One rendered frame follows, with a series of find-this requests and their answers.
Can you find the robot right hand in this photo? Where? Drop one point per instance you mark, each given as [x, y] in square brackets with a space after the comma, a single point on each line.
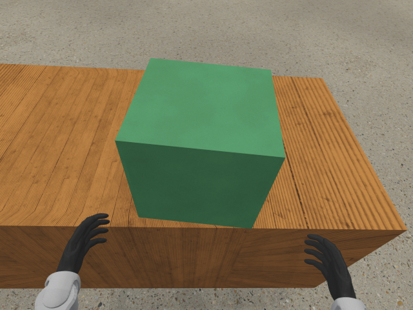
[333, 266]

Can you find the carton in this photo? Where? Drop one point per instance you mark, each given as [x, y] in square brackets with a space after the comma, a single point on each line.
[201, 143]

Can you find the pedestal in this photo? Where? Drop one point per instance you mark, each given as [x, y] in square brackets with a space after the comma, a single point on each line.
[59, 164]

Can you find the right robot forearm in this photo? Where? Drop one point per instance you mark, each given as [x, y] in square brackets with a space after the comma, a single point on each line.
[347, 303]

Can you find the robot left hand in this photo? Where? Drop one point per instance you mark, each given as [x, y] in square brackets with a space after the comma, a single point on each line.
[80, 242]

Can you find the left robot forearm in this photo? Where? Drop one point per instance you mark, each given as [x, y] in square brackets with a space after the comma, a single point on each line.
[60, 292]

